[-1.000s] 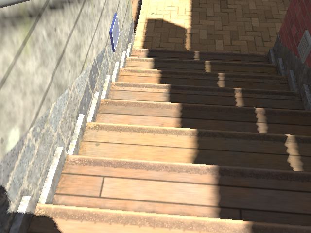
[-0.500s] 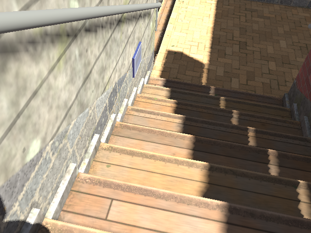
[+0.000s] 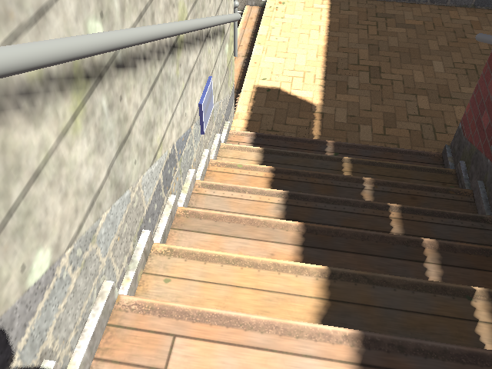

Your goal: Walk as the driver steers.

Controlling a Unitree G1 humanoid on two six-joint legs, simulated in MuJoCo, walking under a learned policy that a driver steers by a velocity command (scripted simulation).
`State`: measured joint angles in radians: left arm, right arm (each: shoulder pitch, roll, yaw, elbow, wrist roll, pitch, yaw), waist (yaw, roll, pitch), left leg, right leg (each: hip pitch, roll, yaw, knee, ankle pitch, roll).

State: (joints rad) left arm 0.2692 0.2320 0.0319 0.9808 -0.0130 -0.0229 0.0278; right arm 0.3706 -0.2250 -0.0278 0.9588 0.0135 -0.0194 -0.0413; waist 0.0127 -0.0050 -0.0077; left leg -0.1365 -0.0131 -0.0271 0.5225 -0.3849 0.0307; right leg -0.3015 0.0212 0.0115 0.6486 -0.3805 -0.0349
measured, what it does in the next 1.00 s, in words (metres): walks ahead: left foot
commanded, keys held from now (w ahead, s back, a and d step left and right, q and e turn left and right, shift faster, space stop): w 1.00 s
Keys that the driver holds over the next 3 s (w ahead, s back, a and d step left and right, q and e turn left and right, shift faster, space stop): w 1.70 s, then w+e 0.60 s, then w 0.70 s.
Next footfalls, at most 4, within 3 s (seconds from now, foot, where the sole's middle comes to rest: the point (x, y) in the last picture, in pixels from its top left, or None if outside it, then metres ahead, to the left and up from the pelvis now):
0.58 left None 0.37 0.09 -0.77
1.10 right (324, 362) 0.63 -0.20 -0.92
1.72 left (249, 285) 0.98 0.03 -1.08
2.30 right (314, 251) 1.25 -0.26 -1.23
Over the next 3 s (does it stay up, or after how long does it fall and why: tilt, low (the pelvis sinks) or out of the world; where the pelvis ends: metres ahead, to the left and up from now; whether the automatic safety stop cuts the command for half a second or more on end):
stays up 1.53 -0.20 -0.62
